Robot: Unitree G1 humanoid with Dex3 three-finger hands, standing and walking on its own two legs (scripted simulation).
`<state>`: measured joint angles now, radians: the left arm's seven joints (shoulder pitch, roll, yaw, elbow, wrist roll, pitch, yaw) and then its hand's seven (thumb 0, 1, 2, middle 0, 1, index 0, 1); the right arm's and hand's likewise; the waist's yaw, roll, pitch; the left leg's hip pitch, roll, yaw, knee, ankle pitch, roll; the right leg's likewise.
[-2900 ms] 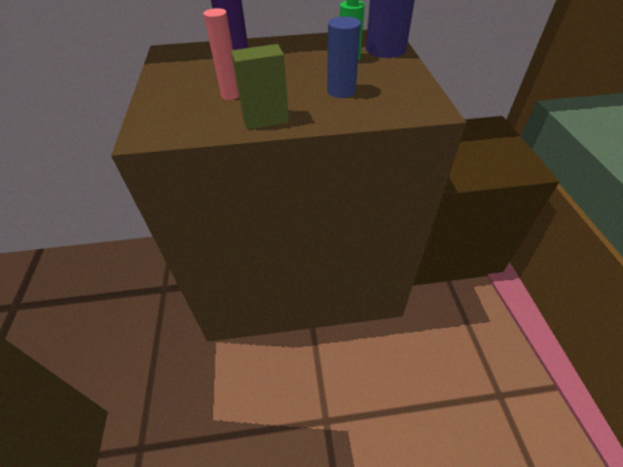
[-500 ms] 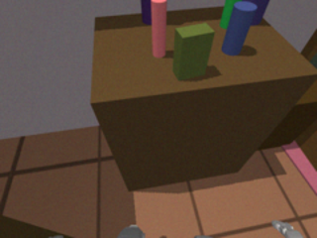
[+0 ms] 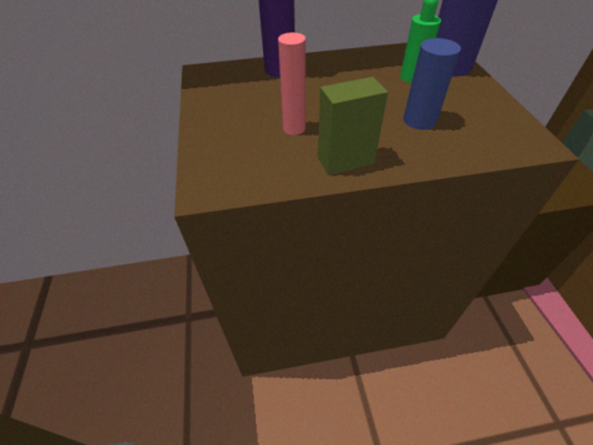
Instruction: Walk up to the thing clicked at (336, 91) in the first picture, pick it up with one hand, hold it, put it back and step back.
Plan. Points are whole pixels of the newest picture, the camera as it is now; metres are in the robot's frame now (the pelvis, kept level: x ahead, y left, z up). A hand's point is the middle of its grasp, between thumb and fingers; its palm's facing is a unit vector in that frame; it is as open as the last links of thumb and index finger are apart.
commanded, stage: walk up
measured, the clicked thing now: (429, 86) +0.70 -0.22 +0.12
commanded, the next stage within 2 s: stand in 0.56 s
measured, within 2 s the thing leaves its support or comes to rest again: neither
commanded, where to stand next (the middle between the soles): +0.07 -0.01 m, yaw +0 degrees
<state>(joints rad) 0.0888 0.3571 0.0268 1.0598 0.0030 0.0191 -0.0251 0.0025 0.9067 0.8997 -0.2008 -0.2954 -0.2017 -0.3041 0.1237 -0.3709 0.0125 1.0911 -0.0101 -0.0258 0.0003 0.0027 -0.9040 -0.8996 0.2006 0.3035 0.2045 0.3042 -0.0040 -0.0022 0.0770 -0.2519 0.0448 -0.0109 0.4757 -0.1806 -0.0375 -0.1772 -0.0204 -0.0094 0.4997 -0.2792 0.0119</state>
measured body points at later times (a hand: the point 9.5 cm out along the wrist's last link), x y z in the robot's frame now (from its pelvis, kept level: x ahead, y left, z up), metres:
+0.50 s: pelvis +0.01 +0.01 +0.01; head +0.02 +0.02 +0.46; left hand +0.08 +0.31 -0.13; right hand +0.10 -0.29 -0.12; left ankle +0.05 +0.15 -0.74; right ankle +0.00 -0.13 -0.74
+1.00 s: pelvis +0.02 +0.01 +0.01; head +0.04 +0.01 +0.46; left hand +0.10 +0.31 -0.12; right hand +0.11 -0.29 -0.12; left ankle +0.05 +0.15 -0.74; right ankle +0.00 -0.13 -0.74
